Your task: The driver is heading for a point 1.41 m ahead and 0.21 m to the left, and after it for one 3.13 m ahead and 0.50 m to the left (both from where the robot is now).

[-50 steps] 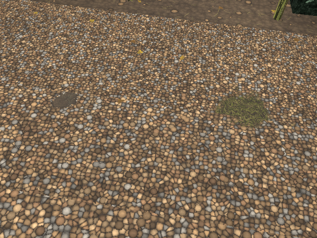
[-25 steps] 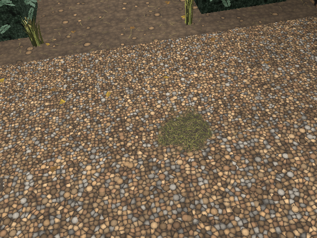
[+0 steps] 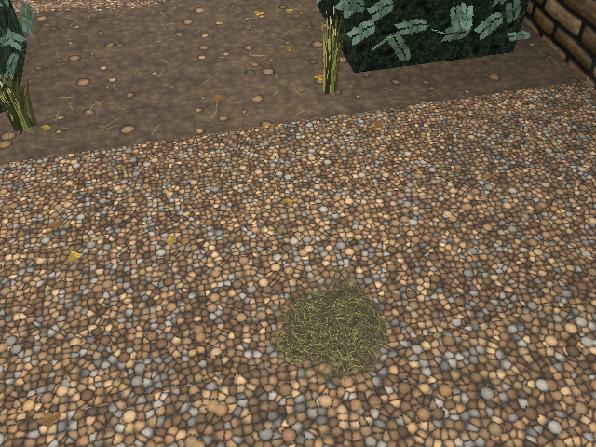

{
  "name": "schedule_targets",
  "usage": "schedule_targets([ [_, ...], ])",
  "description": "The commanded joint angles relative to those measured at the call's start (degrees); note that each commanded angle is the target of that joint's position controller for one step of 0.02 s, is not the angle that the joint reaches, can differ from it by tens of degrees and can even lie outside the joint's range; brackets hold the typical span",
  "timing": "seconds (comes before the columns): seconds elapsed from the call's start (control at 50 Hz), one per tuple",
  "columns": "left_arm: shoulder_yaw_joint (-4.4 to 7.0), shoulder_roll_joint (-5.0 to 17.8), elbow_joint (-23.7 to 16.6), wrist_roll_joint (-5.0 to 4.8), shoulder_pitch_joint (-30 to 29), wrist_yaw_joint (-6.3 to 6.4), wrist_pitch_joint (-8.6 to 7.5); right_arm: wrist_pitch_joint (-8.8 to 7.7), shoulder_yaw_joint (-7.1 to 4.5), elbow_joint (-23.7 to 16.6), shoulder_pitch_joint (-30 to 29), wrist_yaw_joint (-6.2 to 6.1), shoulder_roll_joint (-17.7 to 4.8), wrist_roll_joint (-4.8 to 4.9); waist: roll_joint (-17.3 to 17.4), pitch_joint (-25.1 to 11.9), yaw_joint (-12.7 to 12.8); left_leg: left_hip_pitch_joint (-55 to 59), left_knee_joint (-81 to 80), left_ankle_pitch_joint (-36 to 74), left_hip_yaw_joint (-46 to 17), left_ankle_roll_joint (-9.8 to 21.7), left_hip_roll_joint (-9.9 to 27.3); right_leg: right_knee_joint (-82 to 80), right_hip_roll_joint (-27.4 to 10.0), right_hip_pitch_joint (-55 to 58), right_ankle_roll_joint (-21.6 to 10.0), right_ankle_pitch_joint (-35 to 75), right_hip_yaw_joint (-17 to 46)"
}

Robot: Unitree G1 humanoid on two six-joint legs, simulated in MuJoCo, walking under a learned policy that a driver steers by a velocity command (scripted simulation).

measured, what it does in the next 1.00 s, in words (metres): goes down, turning left: right foot 0.18 m lower, then left foot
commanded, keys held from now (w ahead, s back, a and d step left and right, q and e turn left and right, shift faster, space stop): w+q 0.52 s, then w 0.18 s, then w+e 0.30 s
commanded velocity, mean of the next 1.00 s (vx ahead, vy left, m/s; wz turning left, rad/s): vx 0.50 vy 0.00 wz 0.30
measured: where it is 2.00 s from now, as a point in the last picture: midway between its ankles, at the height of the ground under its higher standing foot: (228, 316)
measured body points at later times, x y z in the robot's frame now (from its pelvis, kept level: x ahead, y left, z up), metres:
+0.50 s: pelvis +0.30 -0.03 -0.16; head +0.34 -0.02 +0.28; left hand +0.21 +0.22 -0.30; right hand +0.51 -0.23 -0.28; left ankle +0.38 +0.11 -0.82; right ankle +0.27 -0.12 -0.90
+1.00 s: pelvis +0.53 +0.09 -0.15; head +0.54 +0.10 +0.30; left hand +0.52 +0.36 -0.29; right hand +0.63 -0.16 -0.29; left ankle +0.47 +0.12 -0.90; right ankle +0.70 -0.01 -0.84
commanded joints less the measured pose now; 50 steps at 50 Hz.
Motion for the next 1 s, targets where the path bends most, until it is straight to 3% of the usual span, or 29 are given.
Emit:
schedule_targets([
  [0.02,2.04,7.54,-5.99,-0.73,-10.62,-0.66,-0.54,-2.49,-1.43,-3.6,-1.07,-1.21,-8.5,0.36,2.78,8.87,0.52,-4.85,-14.94,20.37,-19.85,9.57,11.76,-11.84,-1.28,-9.68,0.21,15.46,-1.03],
  [0.06,0.33,2.35,-6.84,0.61,-11.33,-2.11,-1.13,-2.72,-0.99,-3.45,-1.48,-0.86,-5.74,-0.06,3.06,5.0,-1.02,-11.81,-12.98,10.58,-16.69,7.45,8.14,-22.32,0.66,3.76,-0.52,34.09,-3.9],
  [0.1,-0.14,0.97,-6.2,0.01,-9.54,-2.84,-1.22,-2.41,-0.73,-3.7,-1.76,-0.75,-5.15,0.25,3.57,1.52,-0.75,-15.64,-8.93,7.33,-14.85,5.62,6.78,-25.34,2.11,14.11,-1.17,41.86,-4.86],
  [0.14,-0.45,0.41,-5.98,-0.63,-8.83,-2.48,-1.13,-1.75,-0.51,-2.88,-0.25,-0.97,-4.08,-0.5,4.76,1.89,-2.13,-16.27,-1.99,4.35,-13.75,4.01,5.99,-29.2,2.95,19.77,-0.66,42.13,-5.49],
  [0.2,-0.6,0.55,-5.89,0.19,-7.32,-0.75,-2.86,-0.15,-1.07,-2.36,1.51,-3.1,-4.99,-1.02,3.32,3.71,-2.14,-5.86,13.28,7.13,-14.58,2.66,3.7,-44.46,1.17,19.64,1.72,42.55,-2.88],
  [0.24,0.35,1.66,-1.51,0.09,6.36,1.24,-3.42,2.03,-1.46,-1.51,0.58,-4.42,-6.24,-0.71,2.32,0.22,4.14,-2.52,35.87,15.95,-11.34,3.43,1.41,-60.24,-4.86,29.64,1.24,52.91,0.61],
  [0.26,2.09,6.46,1.72,0.79,15.96,1.98,-3.07,2.69,-1.81,-2.63,-0.57,-4.23,-5.9,0.57,0.08,-1.94,7.94,-14.68,51.22,0.91,-8.32,2.35,-0.04,-58.54,-10.51,43.7,-0.45,57.92,3.26],
  [0.28,2.57,9.18,3.11,0.6,23.71,1.23,-2.98,2.53,-1.73,-4.68,-1.39,-3.82,-3.31,1.9,-1.73,-8.19,9.0,-27.69,67.42,-23.97,-5.35,1.59,-3.15,-40.17,-15.69,57.86,-0.43,81.1,4.32],
  [0.3,2.22,9.23,3.43,0.17,24.32,-0.1,-3.62,2.14,-0.63,-6.28,8.33,-4.33,-0.42,4.2,-9.44,-16.6,2.76,-45.49,69.97,-23.25,-5.52,1.2,2.33,-19.64,-25.77,78.08,-2.44,92.42,8.52],
  [0.32,2.53,6.28,2.36,-0.87,23.78,-0.72,-3.09,2.24,-0.03,-4.88,6.63,-4.79,-2.09,2.82,-9.07,-19.83,6.46,-53.16,73.03,-19.51,-3.72,1.9,6.31,-19.93,-25.76,78.05,-5.51,75.92,10.18],
  [0.34,2.44,4.53,1.95,-1.13,23.8,-0.38,-3.0,2.45,-0.17,-5.11,1.91,-4.42,-3.06,0.64,-5.28,-18.81,8.08,-54.0,75.46,-14.83,-2.17,1.46,7.39,-24.87,-23.46,68.52,-7.57,54.33,10.83],
  [0.36,3.08,7.43,0.35,-0.65,18.35,0.83,-4.07,1.94,-0.77,-9.57,-7.33,-3.97,-4.34,-1.08,-9.09,-18.49,7.96,-55.31,68.68,-1.87,-3.02,0.48,8.37,-35.11,-27.86,57.26,-13.57,19.26,20.14],
  [0.38,2.22,4.7,1.57,-1.33,17.08,1.59,-4.28,2.29,-1.36,-10.35,-13.7,-2.62,-6.2,-2.74,-1.39,-9.77,5.86,-54.23,63.98,1.88,-2.59,-0.71,10.88,-40.22,-25.23,45.11,-12.96,16.2,18.82],
  [0.4,1.88,5.08,3.05,-1.41,15.57,1.76,-4.78,2.96,-0.82,-13.9,-20.1,-1.07,-3.57,-1.35,-3.1,0.31,3.71,-48.84,49.02,6.29,-3.78,-3.52,12.37,-46.56,-24.24,28.95,-12.06,19.39,14.86],
  [0.44,0.83,2.02,3.66,-1.1,12.08,2.07,-5.14,3.15,-0.07,-14.14,-20.65,1.25,-1.21,-1.36,-1.91,5.18,0.2,-33.42,31.22,17.41,-2.41,-4.84,12.39,-49.54,-15.54,13.35,-9.05,24.96,4.07],
  [0.48,0.96,2.52,2.71,-1.99,7.98,1.6,-5.29,2.45,0.6,-13.31,-17.58,2.7,0.58,-0.69,-7.46,1.05,-1.9,-22.59,18.97,28.8,-0.1,-3.02,11.43,-47.72,-12.02,11.4,-6.96,31.5,-4.14],
  [0.54,1.3,3.85,3.94,-3.02,13.07,0.81,-4.55,2.42,1.25,-14.41,-24.35,3.13,0.68,-0.13,-4.8,0.83,1.53,-19.4,10.42,28.48,5.05,-0.28,8.96,-48.74,-12.89,18.36,-5.73,35.15,-6.3],
  [0.6,1.63,5.89,6.17,-1.75,20.46,1.16,-2.45,2.56,1.42,-16.25,-29.85,2.57,-0.07,-1.11,-2.75,1.91,4.43,-21.42,3.36,18.1,7.95,2.54,5.69,-43.64,-13.92,30.83,-5.4,43.52,-7.94],
  [0.64,1.84,8.37,7.26,-0.79,23.25,1.52,-0.99,1.97,0.71,-13.68,-22.77,2.08,-1.45,-1.46,-2.63,-2.32,1.75,-11.61,-1.15,12.05,8.55,4.49,1.82,-31.23,-13.86,34.64,-5.58,50.6,-9.9],
  [0.66,1.77,8.96,6.84,-1.11,22.77,1.53,-0.68,1.4,-0.36,-10.71,-13.58,1.46,-3.72,-2.01,-0.97,-6.8,-2.62,1.57,-5.08,14.82,6.21,6.42,2.0,-19.05,-12.78,29.32,-4.72,46.52,-12.4],
  [0.68,0.93,5.98,4.6,-1.41,23.86,1.16,-0.7,1.15,-2.04,-9.27,-5.94,0.47,-9.53,-2.5,6.99,-14.09,-4.3,16.58,-6.32,14.06,-11.82,10.0,16.39,0.2,-9.97,16.28,-2.95,19.73,-14.38],
  [0.7,0.48,3.02,2.28,-2.33,26.42,0.25,-0.59,1.84,-2.74,-9.63,-5.34,0.18,-13.85,-0.79,14.38,-20.35,-1.6,27.46,-14.78,16.24,-39.84,18.1,31.65,18.12,0.66,-1.86,-1.1,-21.28,-9.3],
  [0.72,1.95,8.5,1.16,-1.6,17.0,0.66,-0.34,2.51,-2.66,-9.66,-6.42,-0.52,-11.75,0.7,3.99,-13.57,-4.23,23.52,-16.41,15.52,-33.71,15.76,28.62,19.49,-1.56,-9.18,-1.47,-15.12,-2.19],
  [0.74,1.58,6.68,0.06,-2.69,14.45,0.82,-0.86,2.3,-2.0,-9.08,-10.7,-1.22,-9.62,0.11,5.36,-5.24,-2.07,15.29,-17.02,23.0,-24.37,13.71,27.09,17.43,-3.0,-10.32,-1.88,-11.39,-1.77],
  [0.78,1.37,4.78,2.35,-2.33,17.86,0.86,0.15,1.01,-0.73,-8.67,-15.5,-1.16,-5.32,0.16,3.19,0.48,3.75,0.91,-19.95,32.88,-12.42,8.2,21.48,8.17,-5.06,-0.97,-1.66,-7.94,-0.45],
  [0.84,1.7,3.53,4.42,-1.78,20.35,0.08,2.45,-1.28,-0.49,-7.41,-15.08,-0.92,-3.98,0.23,3.86,0.67,6.28,-4.34,-23.78,35.9,-4.64,5.0,18.51,2.21,-3.49,5.23,-1.29,-2.56,0.98],
  [0.92,1.93,3.13,1.81,-1.56,10.36,-0.52,2.32,-2.39,-0.56,-6.75,-15.24,-1.19,-5.01,1.0,4.94,3.54,5.46,-5.76,-26.62,38.4,3.3,1.48,15.38,-11.26,-1.86,4.32,-0.79,9.22,-0.65],
  [0.96,1.06,0.92,1.15,-0.76,8.67,-0.62,2.56,-2.62,-0.62,-5.55,-13.8,-1.39,-5.17,1.12,7.1,1.23,4.87,-5.46,-24.54,47.54,7.02,0.32,14.94,-13.0,-0.92,8.85,-1.47,14.93,-3.79],
  [1.0,1.14,1.77,1.29,-1.09,9.37,-0.66,2.6,-2.85,-0.56,-5.9,-13.75,-1.57,-5.15,0.49,6.08,-0.73,4.75,-3.7,-22.64,48.1,8.65,0.49,15.43,-11.19,-0.1,10.55,-2.38,18.61,-6.16],
])
Keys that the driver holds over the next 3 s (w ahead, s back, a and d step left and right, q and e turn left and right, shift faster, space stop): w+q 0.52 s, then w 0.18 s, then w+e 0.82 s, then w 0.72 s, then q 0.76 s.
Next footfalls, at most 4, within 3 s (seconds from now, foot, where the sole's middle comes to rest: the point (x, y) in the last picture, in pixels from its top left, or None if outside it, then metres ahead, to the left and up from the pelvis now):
0.26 right None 0.31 -0.12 -0.93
0.66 left None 0.50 0.13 -0.93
1.20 right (271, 407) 0.69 0.05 -0.93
1.76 left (197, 317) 1.10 0.29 -1.11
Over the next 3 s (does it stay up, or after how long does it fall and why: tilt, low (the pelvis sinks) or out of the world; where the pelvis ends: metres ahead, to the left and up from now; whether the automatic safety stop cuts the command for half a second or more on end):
stays up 1.27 0.20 -0.33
